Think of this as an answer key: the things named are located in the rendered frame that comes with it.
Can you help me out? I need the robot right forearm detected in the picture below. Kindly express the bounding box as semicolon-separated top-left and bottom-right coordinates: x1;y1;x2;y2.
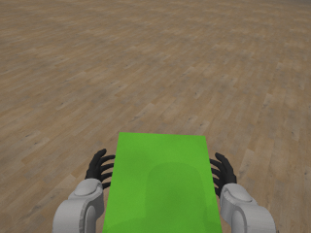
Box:
220;183;277;233

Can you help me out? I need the left robot hand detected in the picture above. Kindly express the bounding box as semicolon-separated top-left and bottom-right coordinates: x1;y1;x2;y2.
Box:
85;149;116;189

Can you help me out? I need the robot left forearm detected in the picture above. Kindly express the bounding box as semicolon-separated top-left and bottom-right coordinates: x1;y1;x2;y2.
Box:
52;178;105;233

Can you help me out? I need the carton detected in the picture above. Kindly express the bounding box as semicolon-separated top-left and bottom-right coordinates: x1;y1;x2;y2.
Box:
102;132;223;233

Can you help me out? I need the right robot hand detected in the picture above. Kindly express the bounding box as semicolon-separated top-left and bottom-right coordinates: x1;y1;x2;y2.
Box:
209;152;237;199

